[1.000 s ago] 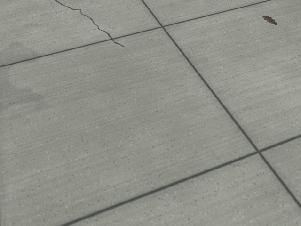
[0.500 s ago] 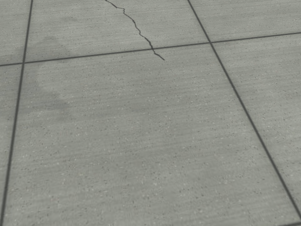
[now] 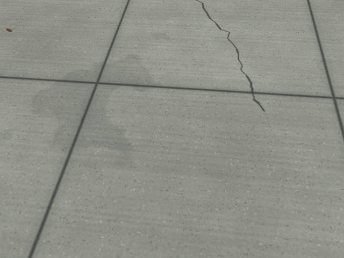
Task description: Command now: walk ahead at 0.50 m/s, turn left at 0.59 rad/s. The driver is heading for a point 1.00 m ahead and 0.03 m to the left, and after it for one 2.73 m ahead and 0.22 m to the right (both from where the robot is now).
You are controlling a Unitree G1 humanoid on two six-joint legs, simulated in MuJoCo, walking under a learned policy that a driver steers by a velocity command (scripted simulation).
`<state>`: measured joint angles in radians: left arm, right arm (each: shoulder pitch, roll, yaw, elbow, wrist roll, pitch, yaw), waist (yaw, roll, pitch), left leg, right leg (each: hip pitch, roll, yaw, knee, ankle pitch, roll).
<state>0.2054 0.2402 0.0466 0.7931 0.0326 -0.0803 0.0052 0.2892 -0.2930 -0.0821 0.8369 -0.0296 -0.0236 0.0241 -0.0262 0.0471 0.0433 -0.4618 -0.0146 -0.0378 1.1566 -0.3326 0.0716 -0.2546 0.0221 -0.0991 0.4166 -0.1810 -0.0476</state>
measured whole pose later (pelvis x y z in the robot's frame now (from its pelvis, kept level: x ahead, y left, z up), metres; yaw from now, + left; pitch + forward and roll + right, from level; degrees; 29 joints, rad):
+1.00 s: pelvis +0.33 +0.07 +0.00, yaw +18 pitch -1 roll +0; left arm 0.26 0.19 0.01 0.93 0.01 0.00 0.03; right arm 0.26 -0.20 -0.01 0.95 -0.01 -0.01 -0.03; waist -0.01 0.01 0.02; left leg -0.10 -0.08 0.02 0.37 -0.25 0.07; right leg -0.19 0.00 -0.04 0.43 -0.22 -0.02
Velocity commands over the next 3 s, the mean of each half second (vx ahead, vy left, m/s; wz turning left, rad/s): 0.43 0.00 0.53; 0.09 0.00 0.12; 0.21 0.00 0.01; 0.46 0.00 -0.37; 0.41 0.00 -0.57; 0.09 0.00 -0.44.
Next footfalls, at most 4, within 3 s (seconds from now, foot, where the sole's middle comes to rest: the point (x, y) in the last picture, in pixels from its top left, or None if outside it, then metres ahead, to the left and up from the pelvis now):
0.36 left None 0.31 0.14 -0.78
0.86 right None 0.41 -0.02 -0.78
1.80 right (159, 201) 0.71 0.10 -0.78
2.36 left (125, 141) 1.03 0.26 -0.78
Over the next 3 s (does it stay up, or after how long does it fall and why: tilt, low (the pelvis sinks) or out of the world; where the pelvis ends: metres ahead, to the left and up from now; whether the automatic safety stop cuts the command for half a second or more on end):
stays up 0.95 0.13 0.00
